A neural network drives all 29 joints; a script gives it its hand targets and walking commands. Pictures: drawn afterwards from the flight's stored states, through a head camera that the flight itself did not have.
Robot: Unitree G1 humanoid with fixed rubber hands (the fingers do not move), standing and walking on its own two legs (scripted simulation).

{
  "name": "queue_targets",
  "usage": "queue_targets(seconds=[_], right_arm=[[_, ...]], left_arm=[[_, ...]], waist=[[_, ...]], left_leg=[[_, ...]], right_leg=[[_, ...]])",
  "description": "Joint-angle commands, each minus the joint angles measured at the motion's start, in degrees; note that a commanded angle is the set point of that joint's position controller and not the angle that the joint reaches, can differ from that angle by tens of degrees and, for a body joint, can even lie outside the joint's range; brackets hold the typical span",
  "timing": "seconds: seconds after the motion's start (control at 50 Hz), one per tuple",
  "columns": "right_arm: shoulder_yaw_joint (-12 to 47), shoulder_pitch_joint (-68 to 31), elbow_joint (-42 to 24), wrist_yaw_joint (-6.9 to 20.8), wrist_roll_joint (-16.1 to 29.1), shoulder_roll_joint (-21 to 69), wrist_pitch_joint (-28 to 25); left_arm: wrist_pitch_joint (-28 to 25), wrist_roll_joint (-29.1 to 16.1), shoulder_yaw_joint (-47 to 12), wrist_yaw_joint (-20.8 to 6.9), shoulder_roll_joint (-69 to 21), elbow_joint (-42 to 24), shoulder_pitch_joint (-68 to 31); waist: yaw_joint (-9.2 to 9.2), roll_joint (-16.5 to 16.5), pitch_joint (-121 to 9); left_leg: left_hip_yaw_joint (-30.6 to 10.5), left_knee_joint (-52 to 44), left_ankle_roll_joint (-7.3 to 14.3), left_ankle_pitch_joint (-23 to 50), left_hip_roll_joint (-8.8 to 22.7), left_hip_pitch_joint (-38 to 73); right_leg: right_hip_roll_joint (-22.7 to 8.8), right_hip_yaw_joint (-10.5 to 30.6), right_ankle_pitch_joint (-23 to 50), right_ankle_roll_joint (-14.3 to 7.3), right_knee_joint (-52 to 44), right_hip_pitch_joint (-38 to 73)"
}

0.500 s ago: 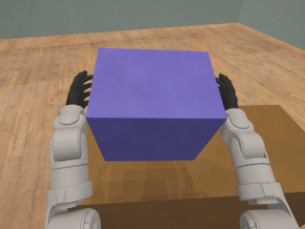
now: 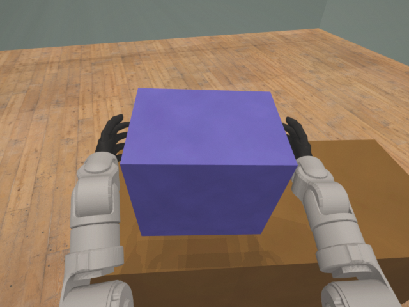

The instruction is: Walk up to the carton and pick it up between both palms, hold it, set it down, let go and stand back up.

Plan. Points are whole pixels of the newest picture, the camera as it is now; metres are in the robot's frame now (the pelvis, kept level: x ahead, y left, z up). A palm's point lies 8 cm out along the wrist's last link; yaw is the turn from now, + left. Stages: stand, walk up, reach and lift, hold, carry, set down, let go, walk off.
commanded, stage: hold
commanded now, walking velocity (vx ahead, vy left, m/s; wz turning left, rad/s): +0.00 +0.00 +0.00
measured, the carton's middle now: (203, 166) +0.39 +0.01 +0.11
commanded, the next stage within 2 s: set down in 1.02 s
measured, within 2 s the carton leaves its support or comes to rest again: neither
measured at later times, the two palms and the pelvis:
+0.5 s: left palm (103, 140) +0.35 +0.19 +0.21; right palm (306, 146) +0.35 -0.17 +0.20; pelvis +0.00 +0.00 +0.00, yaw +0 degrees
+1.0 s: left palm (107, 157) +0.35 +0.19 +0.17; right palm (300, 159) +0.35 -0.17 +0.17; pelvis +0.00 +0.00 +0.00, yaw +0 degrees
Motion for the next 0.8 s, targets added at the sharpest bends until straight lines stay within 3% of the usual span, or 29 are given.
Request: queue_targets(seconds=[0.0,0.02,0.06,0.08,0.1,0.12,0.14,0.2,0.22,0.24,0.28,0.3,0.32,0.34,0.4,0.42,0.44,0.46,0.48,0.5,0.54,0.58,0.6,0.62,0.64,0.66,0.7,0.74,0.78], right_arm=[[26.45,-42.8,-32.97,5.98,10.1,31.08,-8.23],[27.74,-42.38,-32.92,6.12,10.48,31.5,-8.26],[24.15,-40.08,-21.27,6.04,6.78,28.36,-5.72],[20.78,-41.06,-18.16,6.6,4.27,24.92,-5.13],[19.83,-32.78,-12.6,6.75,3.23,24.67,-4.1],[17.25,-33.41,-9.08,6.97,2.54,21.55,-2.88],[18.95,-30.88,-8.7,7.07,3.19,21.99,-1.95],[20.19,-30.85,-9.48,7.18,4.75,24.23,-1.04],[19.95,-32.65,-12.22,7.25,5.75,26.15,-1.91],[20.47,-34.1,-14.69,7.31,6.84,26.56,-2.99],[19.82,-40.42,-22.29,6.92,7.79,27.32,-5.65],[24.31,-41.93,-29.72,6.47,9.25,30.96,-7.19],[24.27,-44.05,-30.14,6.53,9.69,30.26,-7.52],[23.71,-46.23,-30.28,6.5,8.53,29.97,-7.83],[22.96,-40.38,-18.93,7.56,6.43,29.58,-6.07],[18.11,-42.93,-11.0,7.96,3.04,25.49,-4.8],[19.26,-36.12,-11.13,7.7,2.87,26.79,-4.67],[17.52,-32.94,-8.52,7.79,2.7,25.19,-4.04],[18.85,-32.98,-10.29,7.72,3.74,26.0,-3.91],[17.68,-32.76,-6.17,8.14,3.04,25.01,-3.11],[19.73,-34.75,-12.23,7.58,4.88,25.84,-3.74],[20.28,-33.66,-15.93,6.86,6.09,26.12,-4.57],[22.51,-37.04,-23.78,6.35,8.25,28.61,-6.42],[23.49,-39.3,-24.23,6.13,9.0,29.18,-6.67],[26.25,-40.11,-29.2,5.59,9.96,31.4,-7.26],[26.83,-40.58,-31.45,5.53,10.73,31.83,-7.67],[27.17,-40.71,-30.72,5.48,10.54,30.59,-7.6],[24.88,-38.15,-24.04,5.39,6.88,27.24,-6.02],[20.6,-33.46,-16.55,5.93,4.61,23.06,-4.03]], left_arm=[[-9.83,-18.13,-35.74,-5.15,-31.0,-23.52,-37.22],[-10.07,-17.98,-37.77,-4.14,-31.62,-24.71,-38.15],[-7.46,-13.16,-30.88,-5.43,-26.95,-9.93,-32.59],[-5.82,-10.48,-28.12,-6.17,-25.59,-5.53,-30.44],[-3.95,-6.31,-23.46,-7.24,-23.91,-3.17,-21.2],[-1.8,-2.36,-17.65,-9.26,-22.0,1.69,-19.32],[-1.19,-1.44,-17.95,-10.74,-22.34,-1.09,-18.24],[-1.84,-5.38,-19.51,-12.08,-23.04,-4.99,-22.39],[-3.2,-7.35,-21.37,-11.72,-25.13,-8.81,-26.35],[-4.13,-8.1,-23.33,-10.8,-26.56,-12.86,-29.99],[-6.07,-12.11,-27.04,-8.58,-28.85,-15.4,-33.92],[-7.88,-14.9,-32.15,-7.26,-31.02,-22.09,-35.85],[-8.82,-16.51,-34.34,-6.29,-31.68,-20.13,-37.16],[-9.18,-17.2,-35.0,-5.44,-31.48,-20.03,-40.65],[-8.26,-13.15,-29.19,-5.05,-27.83,-11.36,-37.28],[-5.92,-9.84,-26.02,-5.89,-26.43,-0.36,-34.06],[-4.65,-6.97,-21.98,-7.27,-25.84,-1.82,-25.73],[-3.98,-4.72,-20.16,-7.96,-23.68,-1.29,-23.09],[-3.29,-3.63,-18.72,-9.05,-24.04,-2.18,-22.58],[-2.9,-3.58,-18.72,-9.64,-24.26,-1.6,-24.47],[-3.12,-5.41,-19.29,-10.43,-24.76,-4.76,-23.12],[-4.34,-7.78,-22.81,-10.1,-27.1,-10.24,-25.44],[-5.95,-10.44,-25.91,-8.89,-28.67,-16.73,-29.19],[-6.83,-12.46,-27.69,-8.27,-28.97,-16.55,-31.99],[-7.9,-13.25,-29.06,-7.6,-29.23,-19.2,-31.5],[-8.54,-14.91,-32.48,-6.66,-30.07,-22.36,-34.26],[-8.78,-15.18,-33.64,-5.43,-29.38,-22.05,-33.51],[-7.32,-13.24,-31.74,-5.74,-27.9,-15.0,-30.54],[-4.76,-8.35,-24.73,-7.41,-23.99,-6.05,-23.14]], waist=[[-4.59,5.61,-38.37],[-4.09,7.13,-38.24],[-4.61,3.68,-21.72],[-4.61,3.1,-16.46],[-3.88,1.64,-11.54],[-3.27,0.01,-4.46],[-2.48,-0.02,-5.98],[-4.55,-0.38,-9.23],[-5.6,0.7,-13.55],[-4.43,3.35,-18.28],[-4.79,4.42,-26.26],[-4.82,5.17,-33.37],[-4.94,5.75,-33.15],[-5.28,6.53,-33.2],[-2.82,4.43,-22.56],[-4.73,3.24,-12.37],[-3.56,0.58,-11.96],[-3.57,2.6,-9.77],[-2.71,0.93,-10.38],[-3.31,1.05,-7.36],[-2.72,-0.13,-11.29],[-5.01,1.86,-17.38],[-4.47,2.33,-28.39],[-4.64,3.02,-28.65],[-2.94,1.08,-32.97],[-3.71,3.75,-35.18],[-3.71,6.1,-34.22],[-4.69,3.62,-24.37],[-4.63,1.72,-13.54]], left_leg=[[1.85,4.6,-4.23,28.58,-2.55,14.72],[1.98,4.38,-4.51,27.97,-2.43,15.08],[2.8,1.23,-2.34,16.6,-2.53,9.86],[3.36,-0.95,-1.51,8.46,-2.16,6.79],[4.01,-2.16,-0.35,6.96,-1.9,5.15],[4.6,-4.05,0.51,1.42,-2.11,3.38],[5.0,-3.86,0.39,2.08,-1.85,2.97],[4.48,-2.89,0.15,4.33,-1.75,4.5],[3.86,-2.34,-0.45,6.21,-1.83,4.17],[3.78,-1.73,-1.66,9.95,-1.68,5.79],[3.4,-0.21,-2.35,14.46,-2.37,7.7],[3.07,2.33,-3.09,23.14,-2.72,10.35],[2.17,2.82,-3.91,24.59,-2.35,11.44],[2.15,2.53,-3.62,19.68,-2.6,10.86],[3.12,-0.45,-1.5,10.15,-2.23,6.21],[3.22,-3.3,-0.67,-0.49,-1.7,2.71],[4.39,-3.44,0.52,2.36,-1.87,4.05],[4.82,-3.51,0.58,1.77,-2.23,4.21],[5.07,-3.45,0.85,2.94,-2.22,3.58],[4.65,-4.4,0.45,-0.62,-1.96,2.45],[4.45,-2.71,0.42,5.7,-2.2,4.15],[3.83,-1.19,-1.14,12.85,-2.34,6.39],[3.72,1.2,-1.67,19.54,-3.24,8.92],[3.44,1.65,-1.74,20.55,-3.07,9.71],[3.49,2.64,-1.46,23.24,-3.77,10.24],[3.21,3.93,-2.33,26.07,-3.46,10.84],[2.56,3.76,-3.39,26.98,-3.05,12.13],[2.57,1.59,-2.8,18.95,-2.35,10.57],[3.32,-1.52,-1.41,10.65,-2.04,6.81]], right_leg=[[2.44,-5.7,22.17,0.75,2.15,9.36],[2.89,-5.66,20.14,0.35,1.99,8.33],[2.0,-5.69,13.24,0.57,-0.17,4.9],[1.56,-6.47,7.26,0.05,-0.94,3.0],[1.25,-5.76,6.89,-0.24,-1.67,4.74],[0.91,-5.95,0.44,-0.39,-3.44,4.21],[0.95,-5.19,0.37,-1.26,-3.06,5.82],[-0.01,-3.85,3.4,-0.6,-3.02,5.46],[0.07,-4.03,5.41,-0.6,-1.99,6.77],[0.85,-4.17,8.12,-0.74,-0.68,8.06],[1.21,-4.89,13.17,-0.35,0.46,10.55],[1.71,-4.93,20.55,0.02,2.21,12.4],[2.49,-5.74,18.45,-0.11,1.88,9.88],[1.81,-5.73,15.14,0.03,1.38,7.72],[1.66,-5.58,6.67,-0.4,-0.23,3.47],[1.07,-6.02,-2.04,-0.63,-1.88,-0.26],[0.82,-5.83,2.01,-0.1,-1.77,3.97],[0.67,-5.93,0.74,-0.4,-2.82,3.59],[0.95,-5.27,1.33,-0.34,-2.31,5.73],[0.48,-5.41,-3.23,-0.66,-2.71,3.87],[0.43,-4.64,4.24,-0.11,-2.25,6.05],[0.97,-5.12,13.3,0.06,-0.86,9.15],[1.27,-5.37,20.73,0.88,1.41,14.3],[0.74,-4.82,22.92,1.24,1.42,13.46],[1.26,-4.6,26.25,1.47,2.43,16.1],[1.51,-4.54,28.33,1.17,3.18,15.39],[2.32,-5.39,24.25,0.7,2.57,11.37],[2.01,-6.22,17.3,0.79,1.08,6.99],[1.46,-5.76,11.15,-0.08,-1.41,5.99]])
